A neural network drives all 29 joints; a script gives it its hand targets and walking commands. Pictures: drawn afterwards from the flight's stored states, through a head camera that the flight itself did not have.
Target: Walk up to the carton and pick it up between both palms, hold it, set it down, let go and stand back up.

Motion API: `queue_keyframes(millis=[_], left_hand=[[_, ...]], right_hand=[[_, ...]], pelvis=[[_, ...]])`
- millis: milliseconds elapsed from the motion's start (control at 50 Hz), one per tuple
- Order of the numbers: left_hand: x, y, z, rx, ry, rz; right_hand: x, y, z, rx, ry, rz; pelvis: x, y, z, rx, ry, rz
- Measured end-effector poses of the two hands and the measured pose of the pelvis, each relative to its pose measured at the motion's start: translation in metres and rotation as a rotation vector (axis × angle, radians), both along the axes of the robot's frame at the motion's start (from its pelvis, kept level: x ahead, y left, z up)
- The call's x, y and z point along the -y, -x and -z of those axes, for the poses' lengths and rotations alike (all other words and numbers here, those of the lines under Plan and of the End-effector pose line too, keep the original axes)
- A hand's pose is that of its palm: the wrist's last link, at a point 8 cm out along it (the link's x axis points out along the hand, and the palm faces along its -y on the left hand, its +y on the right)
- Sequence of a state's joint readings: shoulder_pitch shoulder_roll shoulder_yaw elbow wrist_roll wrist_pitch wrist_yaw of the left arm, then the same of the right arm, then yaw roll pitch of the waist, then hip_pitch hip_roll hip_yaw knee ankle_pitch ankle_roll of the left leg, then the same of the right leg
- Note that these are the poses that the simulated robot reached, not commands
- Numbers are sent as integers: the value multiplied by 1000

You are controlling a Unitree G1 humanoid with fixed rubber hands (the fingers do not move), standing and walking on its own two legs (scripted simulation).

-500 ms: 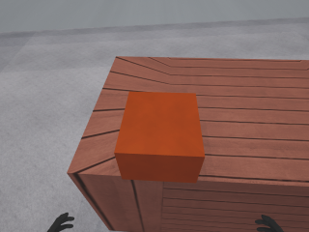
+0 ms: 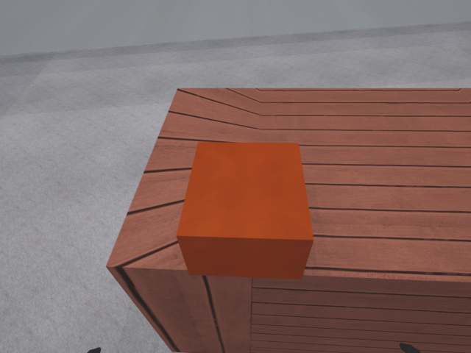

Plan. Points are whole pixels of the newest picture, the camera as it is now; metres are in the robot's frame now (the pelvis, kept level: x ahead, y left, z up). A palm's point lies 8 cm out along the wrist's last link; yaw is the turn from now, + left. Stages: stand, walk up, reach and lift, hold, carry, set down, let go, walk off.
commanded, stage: stand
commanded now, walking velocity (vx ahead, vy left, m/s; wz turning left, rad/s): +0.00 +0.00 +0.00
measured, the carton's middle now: (246, 206) +0.41 +0.00 +0.00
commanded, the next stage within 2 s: none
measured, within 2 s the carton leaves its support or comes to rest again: neither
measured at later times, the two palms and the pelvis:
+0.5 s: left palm out of the picture +0.07 +0.31 -0.11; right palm out of the picture +0.06 -0.30 -0.11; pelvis -0.01 +0.00 +0.00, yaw +0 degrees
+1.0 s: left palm out of the picture +0.07 +0.31 -0.11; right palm out of the picture +0.06 -0.30 -0.11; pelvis -0.01 +0.00 +0.00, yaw +0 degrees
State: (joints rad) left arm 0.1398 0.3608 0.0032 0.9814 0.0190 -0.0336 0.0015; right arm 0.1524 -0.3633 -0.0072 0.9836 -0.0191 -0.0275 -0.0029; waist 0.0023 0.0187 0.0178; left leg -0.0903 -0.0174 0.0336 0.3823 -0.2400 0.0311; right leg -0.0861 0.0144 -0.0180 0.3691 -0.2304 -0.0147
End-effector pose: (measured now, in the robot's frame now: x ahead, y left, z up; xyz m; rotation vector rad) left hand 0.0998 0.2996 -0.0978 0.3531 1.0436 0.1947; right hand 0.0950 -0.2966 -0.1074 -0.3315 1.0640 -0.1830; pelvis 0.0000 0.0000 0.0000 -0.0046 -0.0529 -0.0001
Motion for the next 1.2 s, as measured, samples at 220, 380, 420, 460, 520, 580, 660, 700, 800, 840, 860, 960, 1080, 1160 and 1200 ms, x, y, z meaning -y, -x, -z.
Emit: queue_keyframes(millis=[220, 380, 420, 460, 520, 580, 660, 700, 800, 840, 860, 960, 1080, 1160, 1200], left_hand=[[-4, 16, 5, -51, 0, -12], [-4, 25, 7, -74, 4, -14], [-5, 27, 8, -79, 5, -16], [-5, 29, 8, -83, 5, -17], [-6, 32, 8, -90, 4, -19], [-7, 34, 8, -98, 2, -20], [-7, 36, 8, -106, 0, -21], [-7, 37, 8, -110, 0, -21], [-7, 37, 9, -114, 0, -21], [-7, 36, 9, -115, 1, -21], [-7, 35, 9, -114, 1, -21], [-6, 33, 9, -113, 3, -18], [-5, 30, 9, -110, 3, -18], [-5, 28, 9, -112, 2, -17], [-5, 27, 9, -112, 1, -17]], right_hand=[[5, 18, -1, -43, 15, 20], [5, 26, -1, -58, 15, 29], [4, 28, 0, -62, 14, 31], [4, 30, 0, -65, 13, 33], [3, 32, 1, -70, 12, 35], [3, 34, 2, -77, 11, 36], [3, 36, 2, -85, 9, 38], [3, 37, 3, -88, 9, 38], [3, 37, 3, -94, 10, 39], [3, 36, 3, -94, 10, 38], [3, 36, 3, -94, 11, 38], [3, 34, 2, -92, 11, 39], [4, 32, 2, -92, 13, 40], [5, 30, 1, -92, 15, 42], [6, 30, 1, -93, 15, 44]], pelvis=[[-1, 7, -2, 6, -1, 3], [-2, 12, -3, 8, -1, 4], [-2, 13, -3, 8, -1, 5], [-2, 14, -3, 8, 0, 5], [-3, 15, -3, 7, -1, 6], [-3, 16, -3, 6, -1, 6], [-3, 17, -4, 5, -1, 6], [-3, 17, -4, 4, -1, 6], [-3, 17, -4, 2, -1, 6], [-3, 16, -4, 1, -2, 6], [-3, 16, -4, 1, -2, 6], [-3, 15, -4, 0, -2, 6], [-3, 13, -4, -2, -2, 6], [-2, 12, -4, -3, -3, 6], [-2, 11, -4, -3, -2, 6]])
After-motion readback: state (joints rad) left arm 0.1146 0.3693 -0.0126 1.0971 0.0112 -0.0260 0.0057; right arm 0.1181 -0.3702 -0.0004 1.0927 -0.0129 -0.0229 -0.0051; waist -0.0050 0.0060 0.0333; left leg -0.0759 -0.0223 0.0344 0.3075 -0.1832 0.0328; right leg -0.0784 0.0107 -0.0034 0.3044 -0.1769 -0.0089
